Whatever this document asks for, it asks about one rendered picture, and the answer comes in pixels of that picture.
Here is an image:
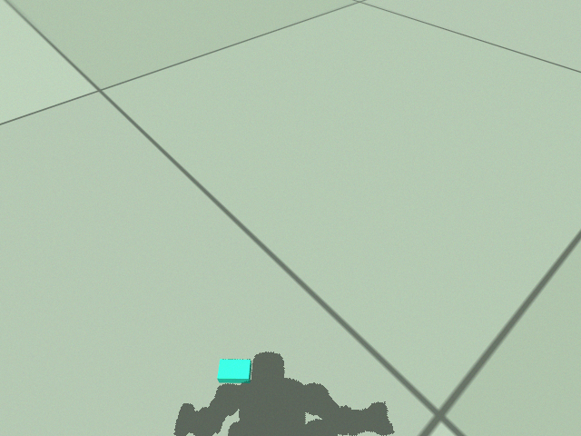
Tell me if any small box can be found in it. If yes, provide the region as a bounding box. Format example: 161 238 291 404
217 359 251 383

